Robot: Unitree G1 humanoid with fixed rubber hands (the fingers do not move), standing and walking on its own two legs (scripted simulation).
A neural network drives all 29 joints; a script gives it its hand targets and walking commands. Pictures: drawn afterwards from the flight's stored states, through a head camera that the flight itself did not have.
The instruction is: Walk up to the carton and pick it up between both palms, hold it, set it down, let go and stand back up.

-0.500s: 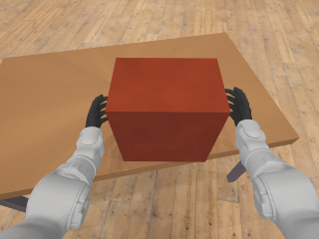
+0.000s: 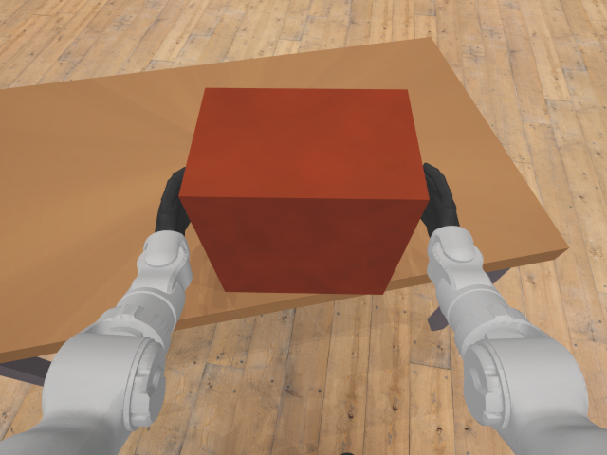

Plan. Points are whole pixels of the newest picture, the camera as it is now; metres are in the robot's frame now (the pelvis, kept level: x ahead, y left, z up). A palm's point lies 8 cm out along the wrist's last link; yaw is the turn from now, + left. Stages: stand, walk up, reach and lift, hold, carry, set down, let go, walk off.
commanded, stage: set down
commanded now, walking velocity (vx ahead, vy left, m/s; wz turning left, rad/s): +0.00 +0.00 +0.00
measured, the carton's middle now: (304, 203) +0.49 +0.00 -0.01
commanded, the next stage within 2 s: none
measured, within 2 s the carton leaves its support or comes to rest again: neither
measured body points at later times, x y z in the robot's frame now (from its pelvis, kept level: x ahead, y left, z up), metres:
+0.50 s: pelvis -0.01 +0.00 -0.02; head +0.09 +0.00 +0.42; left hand +0.41 +0.19 -0.02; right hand +0.42 -0.21 +0.00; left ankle +0.03 +0.13 -0.70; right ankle +0.03 -0.11 -0.70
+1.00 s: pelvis -0.04 -0.01 -0.02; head +0.04 +0.00 +0.42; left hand +0.39 +0.19 +0.01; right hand +0.39 -0.25 +0.03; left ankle +0.03 +0.13 -0.70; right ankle +0.03 -0.11 -0.70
